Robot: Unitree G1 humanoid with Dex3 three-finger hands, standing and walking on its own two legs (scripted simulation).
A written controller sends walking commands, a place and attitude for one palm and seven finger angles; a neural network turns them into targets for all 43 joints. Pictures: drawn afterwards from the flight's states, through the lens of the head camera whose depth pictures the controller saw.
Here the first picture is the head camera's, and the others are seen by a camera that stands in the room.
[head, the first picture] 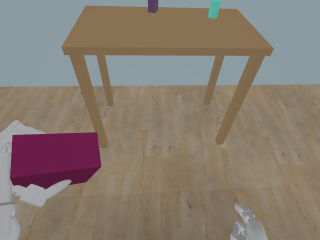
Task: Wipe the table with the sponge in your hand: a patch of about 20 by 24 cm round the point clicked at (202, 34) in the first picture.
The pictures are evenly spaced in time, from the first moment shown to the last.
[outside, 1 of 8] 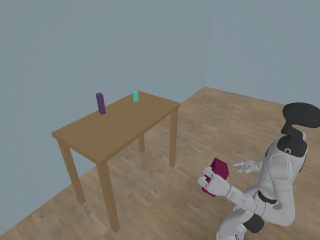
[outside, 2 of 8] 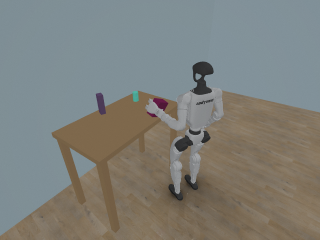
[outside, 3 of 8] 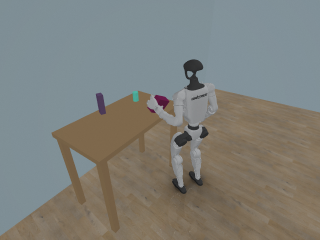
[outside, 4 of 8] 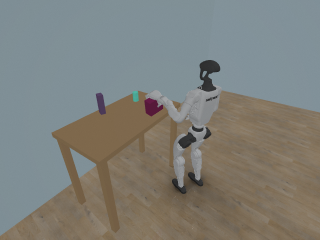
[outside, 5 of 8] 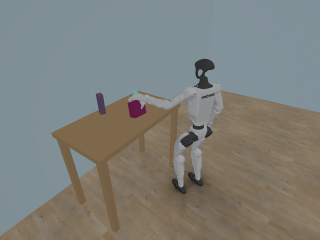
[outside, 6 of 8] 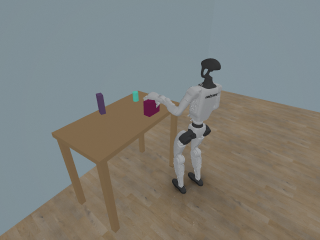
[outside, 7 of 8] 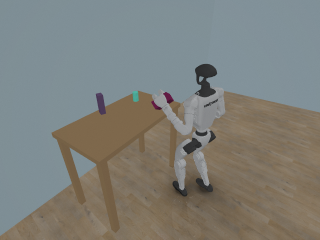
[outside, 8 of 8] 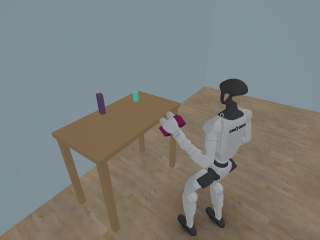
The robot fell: no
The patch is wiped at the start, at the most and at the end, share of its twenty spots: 0.00 1.00 1.00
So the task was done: yes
